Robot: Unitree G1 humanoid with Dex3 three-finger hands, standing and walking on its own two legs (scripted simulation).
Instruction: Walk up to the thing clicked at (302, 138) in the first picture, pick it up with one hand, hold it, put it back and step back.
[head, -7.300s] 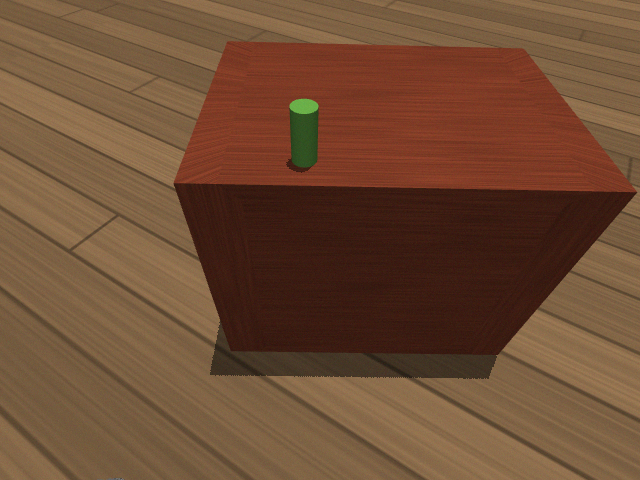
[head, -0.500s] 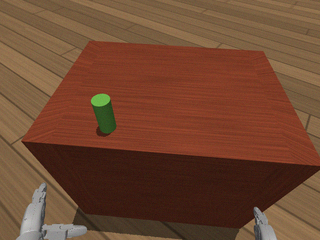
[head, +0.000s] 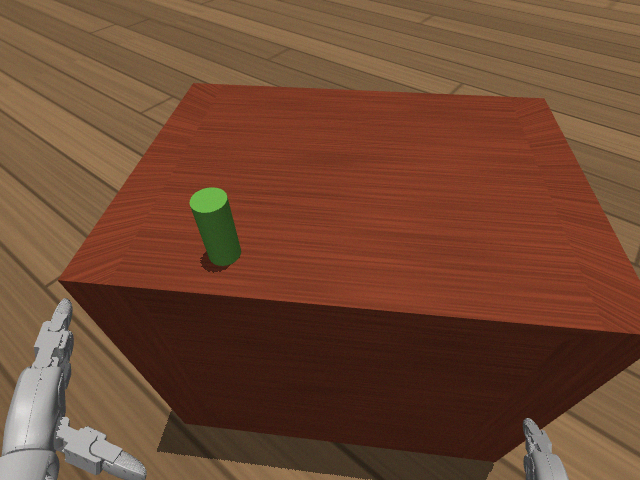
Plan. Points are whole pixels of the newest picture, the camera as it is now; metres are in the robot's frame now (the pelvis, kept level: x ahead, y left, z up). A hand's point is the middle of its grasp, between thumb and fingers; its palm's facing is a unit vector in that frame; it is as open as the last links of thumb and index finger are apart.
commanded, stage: rise first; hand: left
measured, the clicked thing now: (217, 228) +0.46 +0.19 +0.03
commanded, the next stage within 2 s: go down in 0.84 s
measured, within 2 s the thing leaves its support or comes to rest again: neither
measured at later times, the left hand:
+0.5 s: hand (78, 393) +0.17 +0.25 +0.10, palm faces +0.31 -0.85 -0.41, open 17.6 cm
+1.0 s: hand (62, 381) +0.17 +0.25 +0.13, palm faces +0.32 -0.85 -0.42, open 17.7 cm
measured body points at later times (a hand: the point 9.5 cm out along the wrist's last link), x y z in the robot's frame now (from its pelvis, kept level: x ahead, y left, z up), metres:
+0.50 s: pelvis -0.01 -0.01 +0.00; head -0.01 -0.03 +0.45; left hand +0.15 +0.29 +0.12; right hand +0.15 -0.26 -0.10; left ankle -0.02 +0.12 -0.74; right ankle -0.01 -0.12 -0.74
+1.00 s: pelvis -0.01 +0.00 +0.00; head -0.01 -0.02 +0.45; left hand +0.15 +0.29 +0.15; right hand +0.15 -0.26 -0.09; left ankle -0.02 +0.12 -0.74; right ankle -0.01 -0.12 -0.74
